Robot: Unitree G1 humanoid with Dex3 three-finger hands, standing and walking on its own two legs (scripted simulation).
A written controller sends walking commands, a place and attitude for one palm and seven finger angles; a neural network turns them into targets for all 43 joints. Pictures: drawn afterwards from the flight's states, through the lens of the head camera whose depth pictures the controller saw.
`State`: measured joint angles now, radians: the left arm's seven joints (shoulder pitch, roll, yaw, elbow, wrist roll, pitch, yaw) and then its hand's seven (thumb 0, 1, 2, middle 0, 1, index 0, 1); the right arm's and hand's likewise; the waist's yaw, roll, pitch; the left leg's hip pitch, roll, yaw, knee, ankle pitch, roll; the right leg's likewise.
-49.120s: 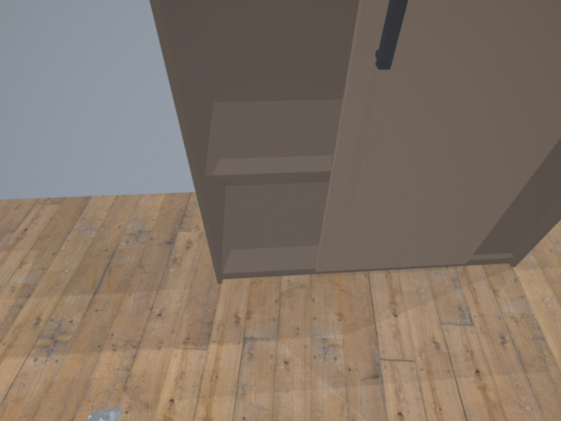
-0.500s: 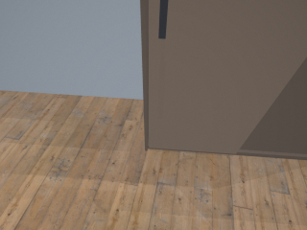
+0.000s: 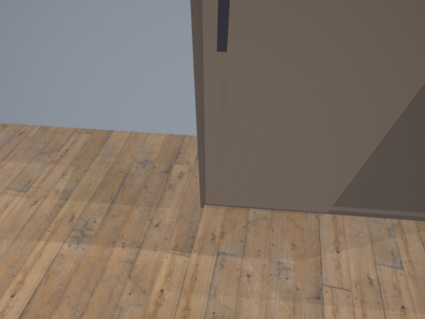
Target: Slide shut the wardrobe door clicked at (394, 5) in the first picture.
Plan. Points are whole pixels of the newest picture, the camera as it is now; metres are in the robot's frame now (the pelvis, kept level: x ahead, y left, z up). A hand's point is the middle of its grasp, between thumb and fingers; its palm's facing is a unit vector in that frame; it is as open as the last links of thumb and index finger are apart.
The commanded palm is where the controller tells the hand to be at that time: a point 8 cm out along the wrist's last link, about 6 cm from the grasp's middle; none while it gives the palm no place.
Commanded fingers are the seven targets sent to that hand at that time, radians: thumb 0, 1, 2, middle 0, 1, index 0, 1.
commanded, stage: look to check the result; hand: right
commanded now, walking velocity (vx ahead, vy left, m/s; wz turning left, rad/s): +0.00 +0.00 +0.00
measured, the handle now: (224, 9) +0.73 +0.03 +0.24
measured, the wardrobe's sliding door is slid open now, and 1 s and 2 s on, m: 0.01 0.01 0.01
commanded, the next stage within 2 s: stand and wait in 0.20 s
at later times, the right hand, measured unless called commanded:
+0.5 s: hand out of the picture +0.05 -0.20 -0.17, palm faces +0.00 +0.97 -0.24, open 7.4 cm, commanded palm none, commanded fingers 0.00 -0.90 -0.90 0.20 0.30 0.20 0.30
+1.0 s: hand out of the picture +0.07 -0.20 -0.16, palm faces +0.00 +0.96 -0.27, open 7.4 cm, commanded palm none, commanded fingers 0.00 -0.90 -0.90 0.20 0.30 0.20 0.30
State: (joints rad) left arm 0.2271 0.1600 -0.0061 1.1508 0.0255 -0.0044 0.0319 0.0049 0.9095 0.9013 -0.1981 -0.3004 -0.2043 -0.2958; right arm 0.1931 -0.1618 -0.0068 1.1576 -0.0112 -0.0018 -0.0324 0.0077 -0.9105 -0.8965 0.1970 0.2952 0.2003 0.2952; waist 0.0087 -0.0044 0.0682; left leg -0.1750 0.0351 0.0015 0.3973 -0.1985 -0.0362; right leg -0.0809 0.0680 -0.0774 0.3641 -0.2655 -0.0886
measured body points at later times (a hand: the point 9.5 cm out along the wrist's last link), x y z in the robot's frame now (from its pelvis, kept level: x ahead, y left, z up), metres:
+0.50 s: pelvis +0.00 +0.00 +0.00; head +0.03 +0.00 +0.45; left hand +0.03 +0.26 -0.15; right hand +0.05 -0.25 -0.15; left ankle +0.01 +0.14 -0.74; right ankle -0.04 -0.06 -0.74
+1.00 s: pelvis +0.00 +0.02 +0.00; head +0.03 +0.02 +0.45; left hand +0.06 +0.29 -0.14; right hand +0.07 -0.25 -0.14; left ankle +0.01 +0.14 -0.74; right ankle -0.04 -0.06 -0.74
